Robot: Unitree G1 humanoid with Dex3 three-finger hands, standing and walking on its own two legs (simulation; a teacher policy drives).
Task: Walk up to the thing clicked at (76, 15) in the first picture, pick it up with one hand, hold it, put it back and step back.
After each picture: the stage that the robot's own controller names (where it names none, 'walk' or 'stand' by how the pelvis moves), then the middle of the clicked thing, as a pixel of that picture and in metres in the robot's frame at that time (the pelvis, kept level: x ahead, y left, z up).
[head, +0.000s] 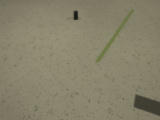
stand; (75, 15) +1.91 +0.15 -0.72
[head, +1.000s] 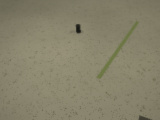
walk; (78, 28) +1.77 +0.26 -0.72
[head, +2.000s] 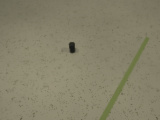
walk; (72, 47) +1.16 +0.23 -0.71
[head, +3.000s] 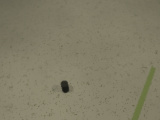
walk; (65, 86) +0.71 +0.23 -0.71
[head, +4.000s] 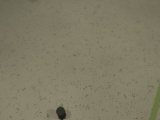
stand; (61, 113) +0.44 +0.20 -0.70
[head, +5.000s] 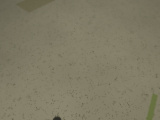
stand; out of the picture +0.42 +0.20 -0.72
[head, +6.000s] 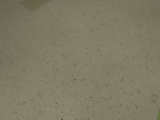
stand; out of the picture +0.34 +0.24 -0.72
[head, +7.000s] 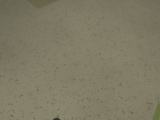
stand; out of the picture +0.40 +0.19 -0.71
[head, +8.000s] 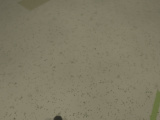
stand; out of the picture +0.41 +0.23 -0.70
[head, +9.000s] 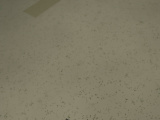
walk; out of the picture +0.38 +0.26 -0.71
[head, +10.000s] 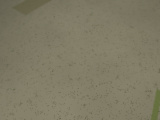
stand; out of the picture +0.38 +0.24 -0.70
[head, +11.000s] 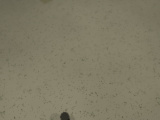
stand; (65, 118) +0.40 +0.19 -0.70
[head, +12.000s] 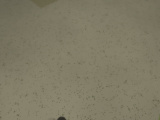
stand; out of the picture +0.39 +0.19 -0.70
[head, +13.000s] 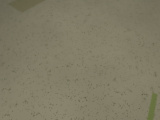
stand; out of the picture +0.36 +0.20 -0.72
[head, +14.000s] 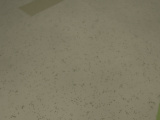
stand; out of the picture +0.36 +0.17 -0.72
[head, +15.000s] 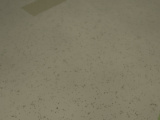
stand; out of the picture +0.35 +0.17 -0.73
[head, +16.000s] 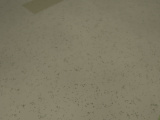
stand; out of the picture +0.34 +0.17 -0.73
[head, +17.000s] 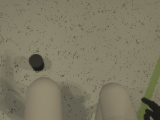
go down; (37, 63) +0.42 +0.22 -0.37
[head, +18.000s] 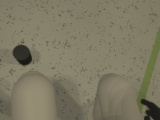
go down; (23, 55) +0.42 +0.26 -0.30
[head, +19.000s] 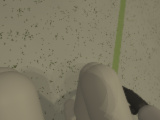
close in; out of the picture +0.38 +0.29 -0.23
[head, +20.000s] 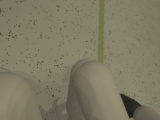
close; out of the picture +0.39 +0.30 -0.21
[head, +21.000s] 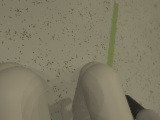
lift; out of the picture +0.35 +0.27 -0.21
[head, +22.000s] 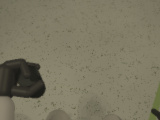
lift; (32, 83) +0.32 +0.19 +0.00
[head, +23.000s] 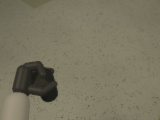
hold; (46, 86) +0.33 +0.15 +0.02
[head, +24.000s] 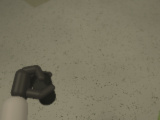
hold; (44, 89) +0.32 +0.16 +0.00
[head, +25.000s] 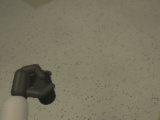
crouch; (44, 89) +0.32 +0.16 +0.00
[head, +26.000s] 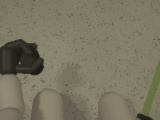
crouch; (32, 61) +0.39 +0.20 -0.10
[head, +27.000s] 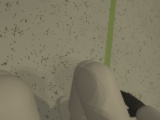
lower; out of the picture +0.38 +0.31 -0.23
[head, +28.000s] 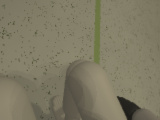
lower; out of the picture +0.40 +0.31 -0.23
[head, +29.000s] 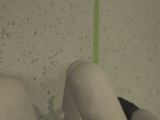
lower; out of the picture +0.40 +0.31 -0.23
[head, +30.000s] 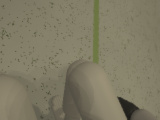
lower; out of the picture +0.39 +0.31 -0.23
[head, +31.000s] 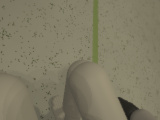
loosen; out of the picture +0.39 +0.31 -0.22
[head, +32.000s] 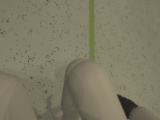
withdraw; out of the picture +0.38 +0.31 -0.22
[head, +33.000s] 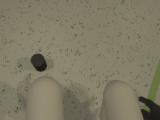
walk; (39, 63) +0.43 +0.25 -0.35
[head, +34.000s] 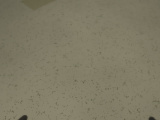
stand; out of the picture +0.36 +0.17 -0.66
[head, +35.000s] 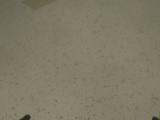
stand; out of the picture +0.38 +0.18 -0.66
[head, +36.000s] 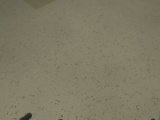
stand; out of the picture +0.39 +0.18 -0.67
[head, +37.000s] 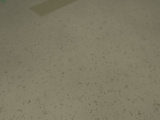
stand; out of the picture +0.40 +0.16 -0.72
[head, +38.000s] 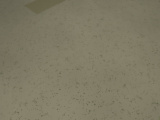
stand; out of the picture +0.36 +0.18 -0.73
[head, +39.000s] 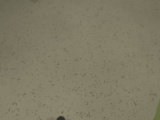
walk; out of the picture +0.36 +0.19 -0.72
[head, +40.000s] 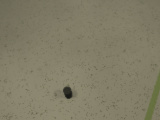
walk; (68, 92) +0.54 +0.19 -0.70
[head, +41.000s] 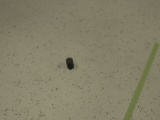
walk; (70, 63) +0.82 +0.19 -0.70
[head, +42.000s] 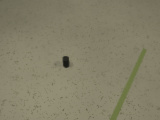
stand; (66, 62) +0.98 +0.19 -0.71
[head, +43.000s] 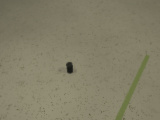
stand; (69, 67) +1.00 +0.19 -0.72
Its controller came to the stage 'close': yes
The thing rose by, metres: 0.70
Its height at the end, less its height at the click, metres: +0.00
